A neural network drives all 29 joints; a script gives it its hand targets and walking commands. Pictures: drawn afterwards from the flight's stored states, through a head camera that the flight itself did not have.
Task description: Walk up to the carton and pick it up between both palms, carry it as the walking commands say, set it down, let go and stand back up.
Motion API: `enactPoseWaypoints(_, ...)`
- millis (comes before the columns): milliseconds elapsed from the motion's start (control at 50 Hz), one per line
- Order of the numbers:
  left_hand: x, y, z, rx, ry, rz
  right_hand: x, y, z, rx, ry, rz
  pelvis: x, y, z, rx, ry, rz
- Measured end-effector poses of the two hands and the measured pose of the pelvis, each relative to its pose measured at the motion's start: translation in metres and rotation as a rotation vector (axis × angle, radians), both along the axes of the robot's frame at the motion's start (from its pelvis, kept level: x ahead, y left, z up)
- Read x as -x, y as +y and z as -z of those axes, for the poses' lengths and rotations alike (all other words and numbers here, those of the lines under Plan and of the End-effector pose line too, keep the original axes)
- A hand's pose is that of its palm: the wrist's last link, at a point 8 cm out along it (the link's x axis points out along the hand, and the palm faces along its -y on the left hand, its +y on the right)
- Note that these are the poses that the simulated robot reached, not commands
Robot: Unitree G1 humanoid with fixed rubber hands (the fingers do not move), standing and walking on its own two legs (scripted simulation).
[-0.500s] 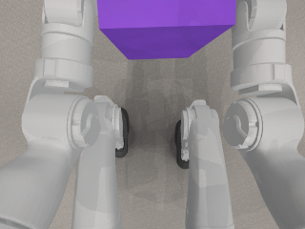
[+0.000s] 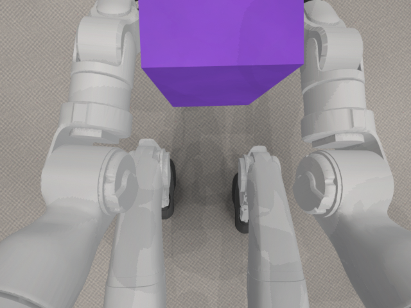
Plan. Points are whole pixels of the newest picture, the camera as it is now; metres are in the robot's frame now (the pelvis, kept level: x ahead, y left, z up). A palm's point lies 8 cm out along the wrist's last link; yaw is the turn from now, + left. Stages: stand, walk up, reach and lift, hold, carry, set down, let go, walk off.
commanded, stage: reach and lift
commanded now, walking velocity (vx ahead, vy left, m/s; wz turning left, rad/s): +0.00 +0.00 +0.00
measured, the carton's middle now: (212, 15) +0.56 +0.00 -0.08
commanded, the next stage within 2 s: none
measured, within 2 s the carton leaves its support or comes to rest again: neither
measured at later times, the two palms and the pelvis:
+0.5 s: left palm out of the picture +0.51 +0.13 +0.05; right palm out of the picture +0.52 -0.13 +0.05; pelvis +0.00 +0.00 +0.06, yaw +0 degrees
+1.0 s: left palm out of the picture +0.49 +0.13 +0.12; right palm out of the picture +0.49 -0.13 +0.12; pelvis +0.00 +0.00 +0.11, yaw +0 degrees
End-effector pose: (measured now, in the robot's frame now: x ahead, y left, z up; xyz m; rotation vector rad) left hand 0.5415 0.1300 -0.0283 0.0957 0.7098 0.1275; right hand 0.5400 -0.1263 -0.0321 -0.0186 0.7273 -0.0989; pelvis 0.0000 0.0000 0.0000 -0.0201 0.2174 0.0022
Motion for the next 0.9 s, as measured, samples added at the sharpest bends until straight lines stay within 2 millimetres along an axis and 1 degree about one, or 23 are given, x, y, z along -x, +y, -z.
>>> enactPoseWaypoints(80, 0.002, 0.0, -0.023, 0.0, -0.028, -0.001, 0.001, 0.0, -0.022, -0.001, -0.028, 0.0, 0.002, 0.0, -0.007, -0.001, -0.026, 0.0)
enactPoseWaypoints(160, 0.003, 0.0, -0.037, 0.023, -0.044, -0.018, 0.002, 0.0, -0.038, 0.007, -0.044, -0.004, 0.003, 0.0, -0.016, -0.001, -0.038, -0.001)
enactPoseWaypoints(280, 0.008, 0.0, -0.043, 0.034, -0.033, -0.026, 0.005, 0.0, -0.047, 0.017, -0.033, -0.009, 0.002, 0.0, -0.03, -0.001, -0.04, 0.0)
enactPoseWaypoints(340, 0.013, -0.001, -0.045, 0.032, -0.016, -0.024, 0.01, -0.001, -0.05, 0.015, -0.016, -0.008, 0.001, -0.001, -0.037, -0.001, -0.049, 0.0)
enactPoseWaypoints(400, 0.02, -0.001, -0.052, 0.009, -0.004, -0.006, 0.016, -0.001, -0.057, 0.01, -0.004, -0.005, 0.0, -0.001, -0.045, -0.002, -0.068, -0.001)
enactPoseWaypoints(460, 0.025, -0.002, -0.065, -0.004, -0.004, 0.004, 0.021, -0.002, -0.069, 0.004, -0.005, -0.001, -0.001, -0.001, -0.052, -0.002, -0.092, -0.001)
enactPoseWaypoints(580, 0.03, -0.002, -0.096, -0.003, -0.037, 0.002, 0.026, -0.002, -0.1, 0.003, -0.039, 0.0, 0.002, -0.001, -0.065, -0.003, -0.134, -0.001)
enactPoseWaypoints(660, 0.033, -0.002, -0.11, 0.016, -0.053, -0.013, 0.028, -0.001, -0.115, 0.012, -0.055, -0.005, 0.004, -0.001, -0.073, -0.002, -0.146, -0.002)
enactPoseWaypoints(720, 0.036, 0.0, -0.112, 0.037, -0.05, -0.03, 0.031, 0.0, -0.12, 0.024, -0.053, -0.012, 0.005, -0.001, -0.079, -0.002, -0.146, -0.002)
enactPoseWaypoints(840, 0.047, 0.0, -0.112, 0.041, -0.009, -0.032, 0.042, 0.0, -0.12, 0.023, -0.011, -0.012, 0.004, -0.001, -0.093, -0.001, -0.155, -0.002)
enactPoseWaypoints(900, 0.053, 0.001, -0.12, 0.025, 0.003, -0.02, 0.048, 0.001, -0.125, 0.014, 0.001, -0.008, 0.002, 0.0, -0.1, 0.0, -0.174, -0.002)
